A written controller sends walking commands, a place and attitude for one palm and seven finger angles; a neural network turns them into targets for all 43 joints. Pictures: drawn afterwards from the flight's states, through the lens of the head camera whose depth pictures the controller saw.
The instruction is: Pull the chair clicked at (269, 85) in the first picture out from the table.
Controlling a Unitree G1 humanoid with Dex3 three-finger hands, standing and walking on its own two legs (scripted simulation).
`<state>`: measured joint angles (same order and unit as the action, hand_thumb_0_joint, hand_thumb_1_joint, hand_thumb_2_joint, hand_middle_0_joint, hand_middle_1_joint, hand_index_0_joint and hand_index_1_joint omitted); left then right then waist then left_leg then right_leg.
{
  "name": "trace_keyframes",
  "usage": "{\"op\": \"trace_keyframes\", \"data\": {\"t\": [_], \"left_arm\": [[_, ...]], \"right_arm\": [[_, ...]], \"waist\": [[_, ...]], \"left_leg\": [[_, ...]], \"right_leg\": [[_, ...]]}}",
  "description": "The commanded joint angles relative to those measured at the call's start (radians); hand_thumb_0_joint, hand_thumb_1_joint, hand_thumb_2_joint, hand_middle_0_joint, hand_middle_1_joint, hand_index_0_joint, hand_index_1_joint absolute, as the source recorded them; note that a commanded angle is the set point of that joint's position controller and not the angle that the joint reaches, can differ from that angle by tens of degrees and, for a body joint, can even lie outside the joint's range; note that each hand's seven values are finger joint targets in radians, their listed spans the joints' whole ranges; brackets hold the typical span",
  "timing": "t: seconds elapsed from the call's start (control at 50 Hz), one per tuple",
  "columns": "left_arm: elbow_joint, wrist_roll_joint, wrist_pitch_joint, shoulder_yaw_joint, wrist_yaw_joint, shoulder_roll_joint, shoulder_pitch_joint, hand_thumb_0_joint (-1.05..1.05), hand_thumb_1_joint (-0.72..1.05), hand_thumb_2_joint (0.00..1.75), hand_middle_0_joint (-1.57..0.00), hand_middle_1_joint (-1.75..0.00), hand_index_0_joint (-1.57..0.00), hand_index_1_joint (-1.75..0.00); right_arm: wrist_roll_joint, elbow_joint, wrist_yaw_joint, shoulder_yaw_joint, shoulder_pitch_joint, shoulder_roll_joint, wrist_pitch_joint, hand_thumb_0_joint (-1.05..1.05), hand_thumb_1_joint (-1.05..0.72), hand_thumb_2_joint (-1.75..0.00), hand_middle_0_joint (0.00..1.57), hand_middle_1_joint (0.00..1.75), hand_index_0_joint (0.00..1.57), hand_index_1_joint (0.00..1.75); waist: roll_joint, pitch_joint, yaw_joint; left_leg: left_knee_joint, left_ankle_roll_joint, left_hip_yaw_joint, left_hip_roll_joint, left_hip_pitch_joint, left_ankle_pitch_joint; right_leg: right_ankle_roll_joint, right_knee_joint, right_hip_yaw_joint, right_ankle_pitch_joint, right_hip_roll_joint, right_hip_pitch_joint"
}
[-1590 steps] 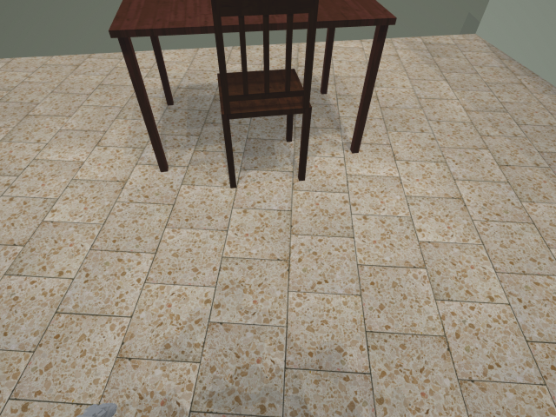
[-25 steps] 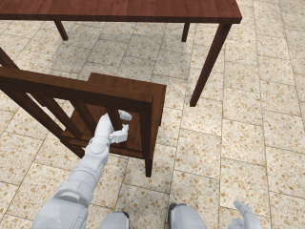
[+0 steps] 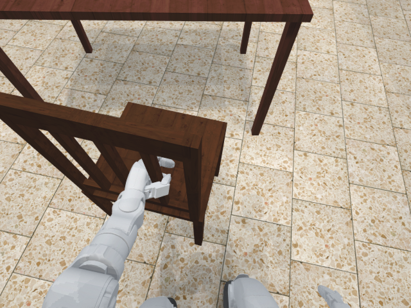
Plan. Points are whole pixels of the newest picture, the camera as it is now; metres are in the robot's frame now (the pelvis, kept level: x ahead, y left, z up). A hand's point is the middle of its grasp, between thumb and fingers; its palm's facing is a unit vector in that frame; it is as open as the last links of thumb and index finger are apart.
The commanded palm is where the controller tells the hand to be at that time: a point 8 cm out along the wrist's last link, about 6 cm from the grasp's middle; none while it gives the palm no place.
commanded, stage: step backward, pulling the chair out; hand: left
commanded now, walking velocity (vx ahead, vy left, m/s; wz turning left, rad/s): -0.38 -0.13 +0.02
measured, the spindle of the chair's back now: (121, 171) +0.40 +0.20 -0.09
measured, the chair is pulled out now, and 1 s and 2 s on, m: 0.38 0.62 0.64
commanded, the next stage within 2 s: stop walking, hand still on the chair in 0.52 s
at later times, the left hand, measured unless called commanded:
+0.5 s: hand (170, 238) +0.24 +0.07 -0.07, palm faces -0.10 -0.99 -0.12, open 5.2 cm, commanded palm +0.24 +0.12 -0.07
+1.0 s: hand out of the picture +0.12 +0.06 -0.07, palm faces -0.10 -0.99 -0.14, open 5.3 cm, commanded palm +0.11 +0.11 -0.06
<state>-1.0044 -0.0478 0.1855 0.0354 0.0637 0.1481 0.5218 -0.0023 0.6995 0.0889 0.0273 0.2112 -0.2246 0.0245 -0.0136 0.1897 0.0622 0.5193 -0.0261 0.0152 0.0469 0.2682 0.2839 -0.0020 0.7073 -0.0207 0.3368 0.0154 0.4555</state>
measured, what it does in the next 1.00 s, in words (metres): walks backwards: right foot, then left foot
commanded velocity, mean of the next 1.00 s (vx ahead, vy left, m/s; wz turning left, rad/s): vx -0.14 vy -0.01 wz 0.01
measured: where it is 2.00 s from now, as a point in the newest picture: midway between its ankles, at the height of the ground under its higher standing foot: outside the picture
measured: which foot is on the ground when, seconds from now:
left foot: down 0.00-0.16, up 0.18-0.42, down 0.44-1.00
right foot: up 0.00-0.08, down 0.10-0.46, up 0.48-0.64, down 0.66-1.00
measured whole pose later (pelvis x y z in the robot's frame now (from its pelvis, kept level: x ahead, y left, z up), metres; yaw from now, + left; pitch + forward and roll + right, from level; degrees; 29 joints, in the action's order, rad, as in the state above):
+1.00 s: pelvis -0.18 -0.02 +0.00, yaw +1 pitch -2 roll +1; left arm -0.93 -0.06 0.13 0.10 0.08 0.06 0.33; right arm 0.03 0.71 0.11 0.01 0.24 -0.26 0.02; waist 0.02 0.12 0.05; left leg 0.50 -0.03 0.01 0.03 0.19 0.27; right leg -0.03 0.54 -0.06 0.21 0.02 0.31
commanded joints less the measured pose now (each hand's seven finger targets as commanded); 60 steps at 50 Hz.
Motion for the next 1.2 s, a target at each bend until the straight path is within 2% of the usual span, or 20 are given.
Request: {"op": "trace_keyframes", "data": {"t": [0.0,0.08,0.12,0.16,0.2,0.34,0.4,0.44,0.46,0.48,0.56,0.62,0.68,0.7,0.72,0.78,0.86,0.96,1.06,1.18], "left_arm": [[0.174,0.027,0.081,-0.010,0.013,0.065,0.306,0.00,0.90,0.90,-0.50,-1.45,-0.50,-1.45],[0.137,0.054,0.114,-0.052,0.013,0.147,0.309,0.00,0.90,0.90,-0.50,-1.45,-0.50,-1.45],[0.093,0.035,0.113,-0.074,0.019,0.193,0.303,0.00,0.90,0.90,-0.50,-1.45,-0.50,-1.45],[0.051,0.022,0.086,-0.095,0.019,0.193,0.274,0.00,0.90,0.90,-0.50,-1.45,-0.50,-1.45],[0.058,0.027,0.073,-0.097,0.023,0.183,0.249,0.00,0.90,0.90,-0.50,-1.45,-0.50,-1.45],[0.097,0.007,0.039,-0.048,0.033,0.119,0.218,0.00,0.90,0.90,-0.50,-1.45,-0.50,-1.45],[0.138,-0.005,0.039,-0.002,0.029,0.088,0.220,0.00,0.90,0.90,-0.50,-1.45,-0.50,-1.45],[0.189,-0.007,0.044,0.035,0.016,0.028,0.253,0.00,0.90,0.90,-0.50,-1.45,-0.50,-1.45],[0.185,-0.010,0.042,0.048,0.006,-0.001,0.267,0.00,0.90,0.90,-0.50,-1.45,-0.50,-1.45],[0.260,-0.009,0.054,0.046,0.000,0.007,0.346,0.00,0.90,0.90,-0.50,-1.45,-0.50,-1.45],[0.143,0.004,0.057,0.019,0.008,0.012,0.339,0.00,0.90,0.90,-0.50,-1.45,-0.50,-1.45],[0.272,0.024,0.082,0.010,-0.004,0.052,0.256,0.00,0.90,0.90,-0.50,-1.45,-0.50,-1.45],[0.235,0.020,0.058,-0.017,0.005,0.108,0.134,0.00,0.90,0.90,-0.50,-1.45,-0.50,-1.45],[0.211,0.008,0.038,-0.054,0.011,0.146,0.115,0.00,0.90,0.90,-0.50,-1.45,-0.50,-1.45],[0.219,0.000,0.039,-0.039,0.009,0.114,0.133,0.00,0.90,0.90,-0.50,-1.45,-0.50,-1.45],[0.284,0.016,0.030,-0.049,0.025,0.124,0.131,0.00,0.90,0.90,-0.50,-1.45,-0.50,-1.45],[0.315,0.001,0.025,-0.009,0.032,0.068,0.120,0.00,0.90,0.90,-0.50,-1.45,-0.50,-1.45],[0.266,0.003,0.010,0.075,0.018,-0.022,0.091,0.00,0.90,0.90,-0.50,-1.45,-0.50,-1.45],[0.284,0.010,0.009,0.070,0.028,-0.005,0.017,0.00,0.90,0.90,-0.50,-1.45,-0.50,-1.45],[0.287,0.018,0.011,0.087,0.031,-0.009,-0.090,0.00,0.90,0.90,-0.50,-1.45,-0.50,-1.45]], "right_arm": [[0.009,-0.054,-0.024,0.042,0.086,-0.143,-0.034,0.00,-0.90,-0.90,0.20,0.30,0.20,0.30],[0.013,-0.022,-0.018,0.037,0.088,-0.149,-0.050,0.00,-0.90,-0.90,0.20,0.30,0.20,0.30],[0.035,-0.017,0.004,0.044,0.080,-0.131,-0.053,0.00,-0.90,-0.90,0.20,0.30,0.20,0.30],[0.041,-0.043,0.011,0.049,-0.004,-0.141,-0.066,0.00,-0.90,-0.90,0.20,0.30,0.20,0.30],[0.028,-0.018,0.012,0.021,0.002,-0.121,-0.066,0.00,-0.90,-0.90,0.20,0.30,0.20,0.30],[0.037,-0.027,0.034,0.009,0.040,-0.138,-0.043,0.00,-0.90,-0.90,0.20,0.30,0.20,0.30],[0.036,-0.033,0.048,0.013,0.069,-0.160,-0.027,0.00,-0.90,-0.90,0.20,0.30,0.20,0.30],[0.030,-0.086,0.041,0.037,0.063,-0.190,-0.016,0.00,-0.90,-0.90,0.20,0.30,0.20,0.30],[0.037,-0.083,0.022,0.039,0.082,-0.168,-0.013,0.00,-0.90,-0.90,0.20,0.30,0.20,0.30],[0.011,-0.091,0.019,0.030,0.039,-0.145,-0.025,0.00,-0.90,-0.90,0.20,0.30,0.20,0.30],[0.015,-0.050,-0.020,0.044,0.082,-0.152,-0.034,0.00,-0.90,-0.90,0.20,0.30,0.20,0.30],[0.025,-0.090,-0.026,0.041,0.096,-0.147,-0.048,0.00,-0.90,-0.90,0.20,0.30,0.20,0.30],[0.046,-0.108,-0.009,0.023,0.072,-0.114,-0.047,0.00,-0.90,-0.90,0.20,0.30,0.20,0.30],[0.055,-0.118,-0.005,0.034,0.052,-0.132,-0.044,0.00,-0.90,-0.90,0.20,0.30,0.20,0.30],[0.054,-0.134,-0.003,0.027,0.021,-0.121,-0.046,0.00,-0.90,-0.90,0.20,0.30,0.20,0.30],[0.037,-0.108,0.005,-0.011,-0.006,-0.098,-0.058,0.00,-0.90,-0.90,0.20,0.30,0.20,0.30],[0.027,-0.108,0.018,-0.010,0.016,-0.093,-0.058,0.00,-0.90,-0.90,0.20,0.30,0.20,0.30],[0.030,-0.119,0.016,-0.016,-0.010,-0.089,-0.043,0.00,-0.90,-0.90,0.20,0.30,0.20,0.30],[0.028,-0.131,0.017,-0.011,0.001,-0.090,-0.045,0.00,-0.90,-0.90,0.20,0.30,0.20,0.30],[0.023,-0.114,0.020,-0.007,-0.001,-0.103,-0.055,0.00,-0.90,-0.90,0.20,0.30,0.20,0.30]], "waist": [[0.210,-0.454,0.001],[0.193,-0.469,-0.005],[-0.125,-0.522,-0.010],[-0.174,-0.514,-0.064],[-0.054,-0.523,-0.056],[-0.175,-0.557,-0.045],[-0.088,-0.556,-0.015],[0.183,-0.505,-0.029],[0.163,-0.512,-0.024],[0.352,-0.492,-0.016],[0.240,-0.403,-0.023],[0.178,-0.463,-0.033],[-0.152,-0.501,-0.031],[-0.271,-0.509,-0.047],[-0.226,-0.487,-0.065],[-0.025,-0.472,-0.041],[-0.094,-0.447,-0.036],[0.059,-0.336,-0.044],[-0.056,-0.307,-0.050],[0.003,-0.293,-0.050]], "left_leg": [[0.035,0.110,-0.144,0.259,-0.405,-0.989],[0.126,0.045,-0.075,0.177,-0.219,-0.745],[0.294,-0.035,-0.004,0.028,0.055,0.021],[0.541,-0.021,-0.119,-0.007,0.131,0.269],[0.496,-0.027,-0.136,-0.001,0.153,0.251],[0.116,-0.030,-0.047,-0.023,0.052,0.164],[-0.190,-0.003,-0.021,0.052,-0.117,-0.187],[-0.142,0.088,-0.154,0.232,-0.162,-0.540],[-0.126,0.097,-0.104,0.251,-0.208,-0.612],[-0.142,0.140,-0.159,0.290,-0.246,-0.690],[0.016,0.122,-0.135,0.277,-0.393,-0.945],[0.101,0.069,-0.110,0.216,-0.340,-0.778],[0.239,-0.004,0.001,0.038,0.043,-0.012],[0.325,-0.009,-0.051,0.010,0.088,0.220],[0.370,0.001,-0.087,0.014,0.091,0.252],[0.182,0.020,-0.056,0.000,0.039,0.173],[-0.079,0.040,-0.026,-0.004,-0.123,-0.022],[-0.141,0.089,-0.079,0.060,-0.067,0.095],[-0.115,0.070,-0.035,0.027,-0.056,0.088],[-0.132,0.065,-0.051,0.057,-0.118,-0.129]], "right_leg": [[-0.006,-0.140,0.013,-0.050,-0.001,-0.073],[-0.014,-0.345,0.030,-0.523,0.044,-0.322],[-0.110,-0.291,0.194,-0.996,0.260,-0.501],[-0.128,-0.287,0.217,-0.935,0.362,-0.417],[-0.161,-0.276,0.199,-0.860,0.356,-0.434],[-0.112,-0.285,0.148,-0.766,0.299,-0.464],[-0.030,-0.208,0.055,-0.562,0.195,-0.377],[0.026,-0.060,-0.022,-0.290,0.029,-0.213],[0.021,-0.014,-0.017,-0.105,0.008,-0.172],[0.023,0.082,-0.019,0.055,0.009,-0.064],[-0.011,-0.055,0.030,0.033,0.020,0.003],[-0.009,-0.361,-0.002,-0.219,0.004,-0.227],[-0.111,-0.290,0.190,-0.825,0.240,-0.565],[-0.130,-0.280,0.235,-0.854,0.298,-0.552],[-0.124,-0.287,0.200,-0.732,0.311,-0.498],[-0.127,-0.284,0.172,-0.488,0.266,-0.446],[-0.055,-0.310,0.140,-0.121,0.193,-0.349],[-0.006,-0.333,0.096,0.162,0.090,-0.250],[-0.030,-0.396,0.143,0.169,0.114,-0.259],[-0.034,-0.335,0.105,-0.128,0.103,-0.247]]}}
